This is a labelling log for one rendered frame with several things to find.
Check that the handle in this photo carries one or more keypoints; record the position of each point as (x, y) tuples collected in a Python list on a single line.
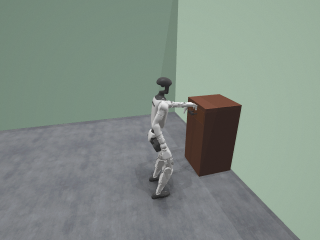
[(191, 112)]

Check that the right robot upper arm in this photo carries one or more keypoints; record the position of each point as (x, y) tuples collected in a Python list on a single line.
[(162, 109)]

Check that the right robot foot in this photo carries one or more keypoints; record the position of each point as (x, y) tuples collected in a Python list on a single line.
[(163, 194)]

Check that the robot right forearm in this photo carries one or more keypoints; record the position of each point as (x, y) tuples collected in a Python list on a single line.
[(160, 138)]

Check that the cabinet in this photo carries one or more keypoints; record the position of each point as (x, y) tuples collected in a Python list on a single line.
[(209, 147)]

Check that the robot left forearm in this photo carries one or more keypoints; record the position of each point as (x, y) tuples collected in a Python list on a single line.
[(178, 104)]

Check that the robot left hand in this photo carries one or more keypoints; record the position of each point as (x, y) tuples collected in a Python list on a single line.
[(190, 104)]

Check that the left robot upper arm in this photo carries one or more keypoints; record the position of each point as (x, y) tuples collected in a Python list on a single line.
[(169, 104)]

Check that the humanoid robot torso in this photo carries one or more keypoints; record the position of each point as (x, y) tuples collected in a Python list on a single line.
[(154, 110)]

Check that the robot right hand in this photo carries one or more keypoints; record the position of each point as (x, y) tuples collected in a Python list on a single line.
[(167, 155)]

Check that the drawer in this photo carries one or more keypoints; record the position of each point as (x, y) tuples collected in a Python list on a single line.
[(200, 114)]

